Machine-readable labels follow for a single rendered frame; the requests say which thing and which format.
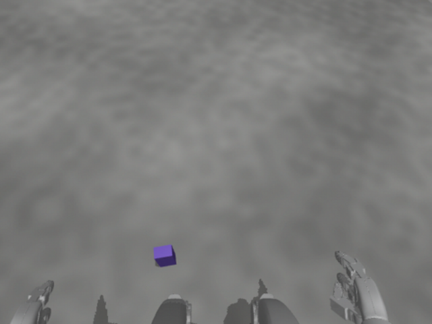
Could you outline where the right robot hand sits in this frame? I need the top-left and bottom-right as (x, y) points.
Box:
(330, 250), (389, 324)

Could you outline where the carton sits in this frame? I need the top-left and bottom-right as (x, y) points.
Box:
(153, 244), (176, 267)

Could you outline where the left robot hand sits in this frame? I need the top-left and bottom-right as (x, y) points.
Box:
(9, 280), (54, 324)

